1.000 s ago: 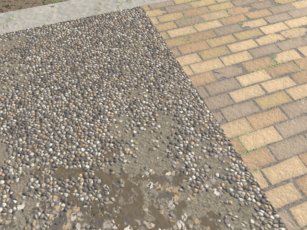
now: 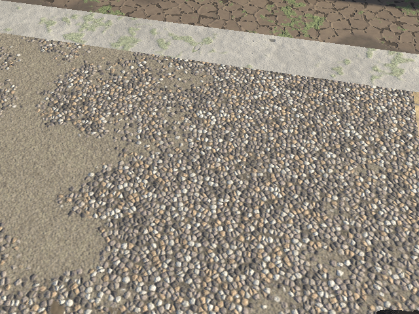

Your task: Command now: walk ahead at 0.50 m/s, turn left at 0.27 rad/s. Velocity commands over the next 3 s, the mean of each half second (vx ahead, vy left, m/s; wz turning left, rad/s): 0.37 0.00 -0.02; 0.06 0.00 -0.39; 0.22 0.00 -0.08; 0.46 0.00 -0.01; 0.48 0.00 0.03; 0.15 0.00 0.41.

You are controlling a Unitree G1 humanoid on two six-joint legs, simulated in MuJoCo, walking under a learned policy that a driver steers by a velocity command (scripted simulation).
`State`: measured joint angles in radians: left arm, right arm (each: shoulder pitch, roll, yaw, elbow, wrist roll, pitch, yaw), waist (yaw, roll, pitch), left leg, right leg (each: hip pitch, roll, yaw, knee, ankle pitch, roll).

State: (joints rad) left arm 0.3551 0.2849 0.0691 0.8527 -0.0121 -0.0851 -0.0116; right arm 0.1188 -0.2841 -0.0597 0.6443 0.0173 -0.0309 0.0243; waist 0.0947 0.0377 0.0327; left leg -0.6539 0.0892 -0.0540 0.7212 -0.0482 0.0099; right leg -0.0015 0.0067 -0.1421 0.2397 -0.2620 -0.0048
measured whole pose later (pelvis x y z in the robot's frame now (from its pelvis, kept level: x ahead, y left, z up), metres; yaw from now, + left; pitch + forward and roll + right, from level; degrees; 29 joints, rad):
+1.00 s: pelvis +0.34 +0.05 -0.01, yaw -17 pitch +2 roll +0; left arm 0.15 0.28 0.06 0.67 0.01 0.04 0.02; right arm 0.17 -0.28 -0.06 0.80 0.00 0.01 -0.02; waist 0.01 -0.01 0.02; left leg -0.34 0.01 -0.05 0.60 -0.27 -0.04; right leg -0.40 0.09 0.12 0.51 -0.15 -0.03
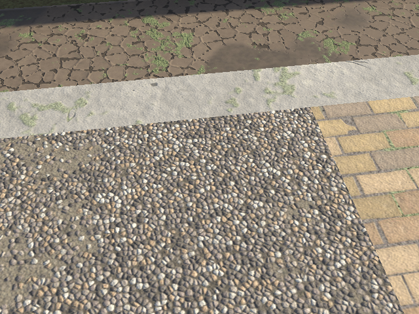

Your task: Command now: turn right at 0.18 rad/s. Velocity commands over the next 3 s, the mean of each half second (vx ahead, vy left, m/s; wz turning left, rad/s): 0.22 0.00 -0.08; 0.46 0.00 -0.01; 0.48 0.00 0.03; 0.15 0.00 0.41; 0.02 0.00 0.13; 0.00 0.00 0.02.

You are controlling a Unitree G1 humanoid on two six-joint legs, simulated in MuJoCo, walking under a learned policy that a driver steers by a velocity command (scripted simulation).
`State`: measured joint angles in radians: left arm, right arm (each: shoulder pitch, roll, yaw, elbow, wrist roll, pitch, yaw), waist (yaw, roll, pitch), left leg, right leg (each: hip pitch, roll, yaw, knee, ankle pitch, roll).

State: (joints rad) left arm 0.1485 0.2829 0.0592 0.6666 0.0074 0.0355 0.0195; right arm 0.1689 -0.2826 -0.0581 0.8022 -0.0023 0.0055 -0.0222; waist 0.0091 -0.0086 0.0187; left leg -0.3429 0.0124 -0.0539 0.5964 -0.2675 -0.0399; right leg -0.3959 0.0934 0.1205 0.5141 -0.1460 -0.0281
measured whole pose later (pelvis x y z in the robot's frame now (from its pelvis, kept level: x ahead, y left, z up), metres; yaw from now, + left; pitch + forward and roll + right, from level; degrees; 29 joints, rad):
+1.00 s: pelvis +0.32 +0.09 +0.02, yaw -1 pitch +1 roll +1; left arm 0.17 0.30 0.06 0.74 0.00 -0.06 0.01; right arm 0.35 -0.26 -0.04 0.87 0.00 -0.09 0.02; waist -0.06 -0.04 0.00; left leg -0.09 -0.08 0.04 0.24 -0.17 0.08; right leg -0.70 -0.13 0.05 0.85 -0.01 0.01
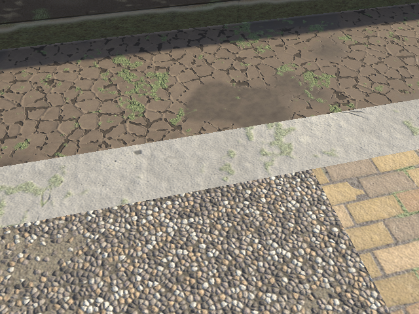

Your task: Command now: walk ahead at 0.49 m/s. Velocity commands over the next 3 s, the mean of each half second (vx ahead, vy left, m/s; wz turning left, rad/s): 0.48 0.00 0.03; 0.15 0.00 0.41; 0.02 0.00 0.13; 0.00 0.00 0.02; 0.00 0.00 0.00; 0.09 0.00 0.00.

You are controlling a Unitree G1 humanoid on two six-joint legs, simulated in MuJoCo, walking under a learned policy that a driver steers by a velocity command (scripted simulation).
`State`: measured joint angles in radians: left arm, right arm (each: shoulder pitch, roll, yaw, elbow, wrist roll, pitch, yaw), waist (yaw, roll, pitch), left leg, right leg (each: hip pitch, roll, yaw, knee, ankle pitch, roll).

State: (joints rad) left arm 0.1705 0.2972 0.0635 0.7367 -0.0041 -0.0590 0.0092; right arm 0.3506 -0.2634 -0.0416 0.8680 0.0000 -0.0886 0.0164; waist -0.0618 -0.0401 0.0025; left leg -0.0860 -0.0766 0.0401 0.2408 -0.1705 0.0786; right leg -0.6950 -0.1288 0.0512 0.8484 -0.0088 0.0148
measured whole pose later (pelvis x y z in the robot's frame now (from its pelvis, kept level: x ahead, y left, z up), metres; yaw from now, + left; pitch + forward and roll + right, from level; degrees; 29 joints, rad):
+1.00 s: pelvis +0.45 -0.02 -0.01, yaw +15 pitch +3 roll -2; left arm 0.11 0.30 0.06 0.77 0.01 0.01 0.05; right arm 0.17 -0.29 -0.07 0.67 -0.01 0.01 -0.01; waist -0.02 -0.02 0.06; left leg -0.41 -0.10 -0.09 0.45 -0.08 0.08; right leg -0.57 -0.03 0.09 0.97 -0.37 0.07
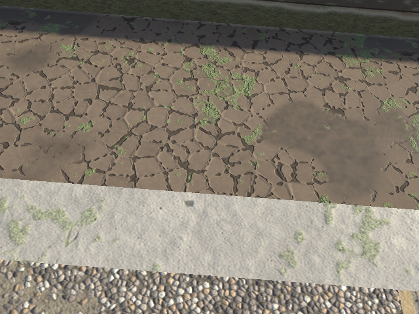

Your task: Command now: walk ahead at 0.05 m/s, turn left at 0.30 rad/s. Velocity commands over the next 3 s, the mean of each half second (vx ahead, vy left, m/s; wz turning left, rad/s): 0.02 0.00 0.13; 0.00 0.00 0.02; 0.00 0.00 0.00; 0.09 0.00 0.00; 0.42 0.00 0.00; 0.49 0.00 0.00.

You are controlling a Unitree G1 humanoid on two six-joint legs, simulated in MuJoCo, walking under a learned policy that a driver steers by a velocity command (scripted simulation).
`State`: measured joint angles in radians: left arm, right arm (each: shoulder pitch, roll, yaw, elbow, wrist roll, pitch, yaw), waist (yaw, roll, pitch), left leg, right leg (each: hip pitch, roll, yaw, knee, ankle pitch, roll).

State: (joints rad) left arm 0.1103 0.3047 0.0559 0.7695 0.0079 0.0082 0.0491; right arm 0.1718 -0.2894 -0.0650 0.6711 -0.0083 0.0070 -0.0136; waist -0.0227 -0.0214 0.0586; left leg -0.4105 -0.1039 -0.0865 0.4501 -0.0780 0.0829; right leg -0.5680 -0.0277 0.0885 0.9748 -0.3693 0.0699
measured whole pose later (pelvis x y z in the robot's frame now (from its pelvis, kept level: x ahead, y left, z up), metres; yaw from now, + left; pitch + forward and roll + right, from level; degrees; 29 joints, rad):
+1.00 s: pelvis +0.07 -0.07 +0.00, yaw +3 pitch -2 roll +0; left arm 0.25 0.23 0.02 1.01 0.00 -0.02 0.02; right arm 0.19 -0.23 -0.05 0.99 0.00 0.02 -0.04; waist 0.00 0.00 0.04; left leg -0.23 -0.04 -0.12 0.48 -0.23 -0.02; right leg -0.13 0.03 0.01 0.47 -0.31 -0.02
